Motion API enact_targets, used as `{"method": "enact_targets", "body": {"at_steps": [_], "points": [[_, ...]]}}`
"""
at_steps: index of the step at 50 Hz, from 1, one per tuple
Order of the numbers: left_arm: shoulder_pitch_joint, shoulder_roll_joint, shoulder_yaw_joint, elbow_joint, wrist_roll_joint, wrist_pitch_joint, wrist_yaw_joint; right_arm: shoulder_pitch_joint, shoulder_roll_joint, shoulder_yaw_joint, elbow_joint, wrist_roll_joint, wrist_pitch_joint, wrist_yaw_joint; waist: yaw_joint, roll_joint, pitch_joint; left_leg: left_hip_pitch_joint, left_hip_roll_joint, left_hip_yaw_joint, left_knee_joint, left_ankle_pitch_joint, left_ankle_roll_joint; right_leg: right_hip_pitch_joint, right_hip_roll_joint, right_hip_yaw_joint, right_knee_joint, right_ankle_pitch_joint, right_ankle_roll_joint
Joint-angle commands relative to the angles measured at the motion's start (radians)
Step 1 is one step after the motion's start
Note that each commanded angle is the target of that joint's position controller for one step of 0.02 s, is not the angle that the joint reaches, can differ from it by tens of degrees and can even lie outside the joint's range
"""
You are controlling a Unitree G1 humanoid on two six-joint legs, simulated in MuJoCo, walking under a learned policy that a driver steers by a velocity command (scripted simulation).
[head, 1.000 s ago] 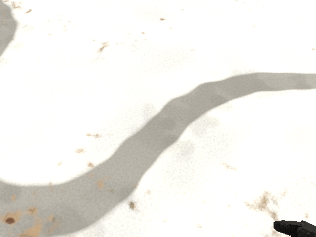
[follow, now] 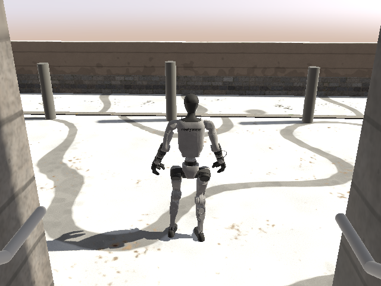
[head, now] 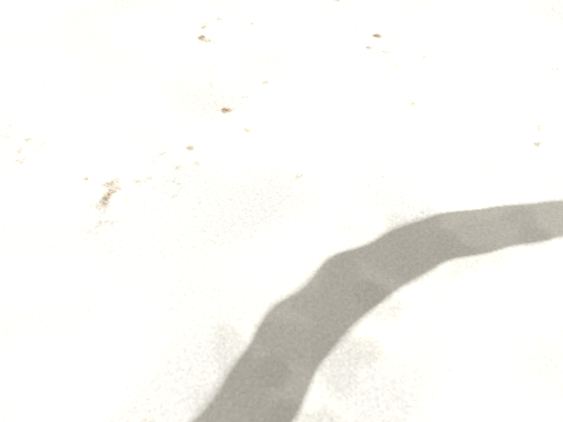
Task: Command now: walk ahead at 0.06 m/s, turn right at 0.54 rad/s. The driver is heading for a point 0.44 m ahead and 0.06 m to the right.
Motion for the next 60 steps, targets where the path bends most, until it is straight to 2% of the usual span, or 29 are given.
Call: {"method": "enact_targets", "body": {"at_steps": [1, 3, 4, 5, 6, 7, 10, 12, 18, 22, 24, 25, 26, 27, 28, 29, 31, 32, 38, 42, 44, 45, 46, 47, 48, 52, 56, 58, 60], "points": [[-0.020, 0.152, 0.043, -0.079, 0.000, 0.002, 0.008, 0.010, -0.095, -0.034, -0.068, 0.008, -0.032, 0.008, -0.015, -0.180, -0.149, 0.119, -0.036, 0.027, -0.127, -0.014, 0.018, 0.126, -0.242, 0.298, -0.096, 0.100, -0.147], [-0.040, 0.135, 0.039, -0.087, -0.013, 0.008, 0.010, 0.068, -0.103, -0.044, -0.047, 0.012, -0.047, 0.015, -0.056, -0.180, -0.145, 0.247, -0.021, 0.043, -0.361, 0.118, 0.049, 0.126, -0.207, 0.312, -0.034, 0.126, -0.105], [-0.012, 0.099, 0.028, -0.091, -0.012, 0.009, 0.010, 0.088, -0.151, -0.058, -0.046, 0.001, -0.048, 0.012, -0.043, -0.118, -0.167, 0.367, 0.103, -0.034, -0.409, 0.189, 0.094, 0.059, -0.160, 0.272, 0.052, -0.027, -0.058], [0.061, 0.049, 0.016, -0.100, -0.002, 0.004, 0.004, 0.031, -0.239, -0.077, -0.067, -0.024, -0.034, 0.004, 0.031, 0.164, -0.149, 0.457, 0.320, -0.255, -0.412, 0.434, 0.221, -0.119, -0.010, 0.086, 0.249, -0.366, 0.010], [0.039, 0.120, 0.036, -0.109, 0.004, -0.008, 0.002, 0.066, -0.207, -0.076, -0.058, -0.048, -0.029, 0.009, -0.012, 0.261, -0.145, 0.425, 0.430, -0.394, -0.439, 0.545, 0.348, -0.223, 0.006, -0.010, 0.479, -0.512, 0.060], [0.050, 0.177, 0.056, -0.091, 0.003, -0.009, 0.000, 0.045, -0.162, -0.063, -0.069, -0.038, -0.029, 0.008, -0.010, 0.173, -0.133, 0.410, 0.410, -0.329, -0.424, 0.535, 0.354, -0.233, -0.043, -0.006, 0.620, -0.459, 0.087], [0.065, 0.135, 0.057, -0.056, -0.007, 0.029, 0.011, -0.023, -0.104, -0.045, -0.079, -0.005, -0.020, 0.001, -0.006, 0.113, -0.087, 0.388, 0.273, -0.102, -0.402, 0.481, 0.275, -0.255, -0.073, -0.046, 0.762, -0.313, 0.142], [0.028, 0.094, 0.044, -0.080, -0.015, 0.035, 0.007, -0.013, -0.108, -0.047, -0.071, -0.012, -0.008, -0.006, -0.022, 0.146, -0.071, 0.389, 0.234, -0.018, -0.422, 0.470, 0.279, -0.251, -0.086, -0.102, 0.710, -0.260, 0.159], [-0.051, 0.057, 0.026, -0.135, -0.009, 0.029, -0.014, 0.009, -0.167, -0.075, -0.053, -0.008, 0.012, -0.008, -0.069, 0.189, -0.118, 0.445, 0.295, 0.048, -0.422, 0.469, 0.312, -0.121, -0.150, -0.169, 0.418, -0.260, 0.152], [-0.034, 0.076, 0.036, -0.142, -0.010, 0.038, -0.031, -0.002, -0.186, -0.086, -0.040, 0.013, 0.009, 0.007, -0.061, 0.198, -0.116, 0.429, 0.325, 0.070, -0.394, 0.440, 0.299, -0.012, -0.145, -0.214, 0.234, -0.229, 0.105], [0.028, 0.070, 0.043, -0.123, -0.009, 0.040, -0.039, -0.025, -0.184, -0.087, -0.032, 0.033, 0.008, 0.008, -0.017, 0.177, -0.117, 0.391, 0.309, 0.112, -0.323, 0.395, 0.248, 0.105, -0.121, -0.247, 0.027, -0.086, 0.053], [0.064, 0.088, 0.054, -0.109, -0.005, 0.038, -0.033, 0.015, -0.155, -0.081, -0.012, 0.036, 0.005, 0.010, -0.008, 0.129, -0.119, 0.324, 0.274, 0.159, -0.247, 0.306, 0.187, 0.210, -0.105, -0.225, -0.070, 0.013, 0.020], [0.093, 0.172, 0.078, -0.115, -0.007, 0.034, -0.020, 0.050, -0.103, -0.068, -0.011, 0.005, 0.003, 0.015, -0.025, -0.086, -0.120, 0.127, 0.185, 0.263, -0.025, 0.048, 0.086, 0.367, -0.258, 0.005, -0.123, 0.284, -0.045], [0.081, 0.275, 0.092, -0.146, 0.014, 0.023, -0.015, -0.012, -0.070, -0.051, -0.075, -0.034, 0.002, 0.011, -0.021, -0.338, -0.093, -0.151, 0.035, 0.258, 0.207, -0.387, 0.006, 0.392, -0.504, 0.339, -0.117, 0.543, -0.245], [0.106, 0.223, 0.079, -0.141, 0.044, -0.001, -0.022, -0.082, -0.116, -0.065, -0.082, -0.017, 0.000, 0.001, 0.052, -0.237, -0.157, -0.142, 0.035, 0.110, 0.375, -0.412, 0.009, 0.333, -0.525, 0.338, -0.147, 0.464, -0.322], [0.056, 0.186, 0.062, -0.131, 0.045, -0.017, -0.021, -0.072, -0.136, -0.073, -0.069, 0.006, 0.005, 0.000, 0.017, -0.193, -0.121, -0.139, 0.055, 0.087, 0.419, -0.329, 0.024, 0.296, -0.464, 0.231, -0.149, 0.384, -0.269], [-0.050, 0.121, 0.040, -0.134, 0.009, -0.023, -0.011, -0.027, -0.141, -0.082, -0.025, 0.000, 0.017, -0.008, -0.027, -0.144, -0.097, -0.122, 0.068, 0.081, 0.386, -0.184, 0.023, 0.265, -0.370, 0.122, -0.137, 0.320, -0.174], [-0.067, 0.106, 0.029, -0.132, 0.007, -0.022, -0.005, -0.008, -0.135, -0.082, -0.015, -0.005, 0.018, -0.007, -0.040, -0.147, -0.106, -0.072, 0.057, 0.093, 0.403, -0.135, 0.013, 0.235, -0.347, 0.088, -0.134, 0.377, -0.169], [-0.055, 0.090, 0.017, -0.100, 0.021, -0.018, 0.006, -0.022, -0.069, -0.051, -0.011, 0.006, 0.018, 0.009, -0.018, -0.151, -0.108, 0.061, 0.060, 0.102, 0.109, -0.064, 0.003, 0.244, -0.321, 0.064, -0.137, 0.256, -0.170], [-0.051, 0.100, 0.015, -0.074, 0.022, -0.014, -0.008, -0.020, -0.085, -0.050, -0.012, 0.013, 0.014, 0.016, 0.001, -0.158, -0.070, 0.179, 0.047, 0.118, -0.065, -0.110, 0.018, 0.184, -0.332, 0.121, -0.136, 0.147, -0.190], [-0.082, 0.043, -0.008, -0.055, 0.019, -0.019, -0.012, 0.037, -0.052, -0.039, 0.017, 0.010, 0.007, 0.024, -0.040, -0.127, -0.079, 0.305, 0.050, 0.129, -0.266, 0.025, 0.034, 0.153, -0.311, 0.095, -0.115, 0.104, -0.156], [-0.056, 0.030, -0.014, -0.034, 0.019, -0.025, -0.015, 0.049, -0.051, -0.034, 0.024, 0.000, 0.003, 0.028, -0.051, -0.096, -0.075, 0.381, 0.052, 0.119, -0.382, 0.174, 0.048, 0.129, -0.286, 0.073, -0.109, 0.070, -0.113], [-0.023, 0.025, -0.015, -0.023, 0.034, -0.036, -0.015, 0.047, -0.096, -0.038, 0.015, -0.011, 0.000, 0.025, -0.028, -0.042, -0.091, 0.442, 0.109, 0.044, -0.370, 0.348, 0.068, 0.107, -0.240, 0.040, -0.075, -0.001, -0.056], [0.028, 0.053, -0.004, -0.019, 0.048, -0.045, -0.019, 0.020, -0.178, -0.055, 0.001, -0.004, 0.001, 0.021, 0.035, 0.078, -0.086, 0.419, 0.156, -0.001, -0.310, 0.441, 0.115, 0.099, -0.160, -0.032, -0.040, -0.089, -0.012], [-0.006, 0.056, -0.001, -0.021, 0.049, -0.044, -0.010, -0.009, -0.168, -0.059, 0.001, 0.011, 0.000, 0.027, 0.020, 0.145, -0.076, 0.305, 0.153, -0.035, -0.337, 0.279, 0.165, 0.157, -0.114, -0.101, -0.022, -0.113, 0.031], [-0.052, 0.061, 0.020, -0.034, 0.033, -0.015, 0.019, -0.026, -0.146, -0.055, -0.025, 0.013, -0.012, 0.028, -0.005, 0.154, -0.038, 0.207, 0.152, -0.116, -0.365, 0.191, 0.179, 0.177, -0.112, -0.149, 0.059, -0.084, 0.032], [-0.021, 0.043, 0.036, -0.037, 0.026, -0.016, 0.014, -0.010, -0.143, -0.059, -0.056, 0.018, 0.003, 0.013, -0.011, 0.092, -0.056, 0.160, 0.118, -0.135, -0.298, 0.152, 0.180, 0.184, -0.134, -0.150, 0.048, -0.097, 0.006], [0.012, 0.071, 0.051, -0.033, 0.026, -0.017, 0.012, -0.016, -0.120, -0.056, -0.082, 0.021, 0.011, 0.010, -0.010, -0.027, -0.058, 0.080, 0.046, -0.052, -0.172, 0.087, 0.134, 0.219, -0.222, -0.072, -0.044, -0.093, -0.043], [0.007, 0.112, 0.060, -0.041, 0.031, -0.023, 0.014, 0.011, -0.098, -0.055, -0.097, 0.019, 0.021, 0.015, -0.022, -0.223, -0.075, -0.004, -0.012, 0.098, 0.118, -0.202, 0.076, 0.244, -0.478, 0.155, -0.166, 0.074, -0.198]]}}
